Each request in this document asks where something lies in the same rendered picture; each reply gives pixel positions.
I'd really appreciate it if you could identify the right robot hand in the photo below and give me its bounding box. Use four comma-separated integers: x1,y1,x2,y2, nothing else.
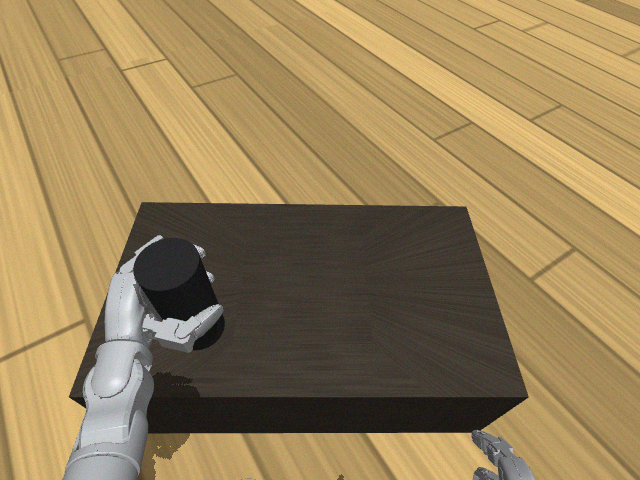
471,430,536,480

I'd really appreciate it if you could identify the can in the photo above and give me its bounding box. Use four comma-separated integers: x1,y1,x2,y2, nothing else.
133,238,225,350

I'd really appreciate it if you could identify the left robot hand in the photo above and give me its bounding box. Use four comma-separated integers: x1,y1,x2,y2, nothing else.
104,235,224,353

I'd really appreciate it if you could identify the left robot arm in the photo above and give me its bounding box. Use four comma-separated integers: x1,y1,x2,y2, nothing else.
62,339,154,480

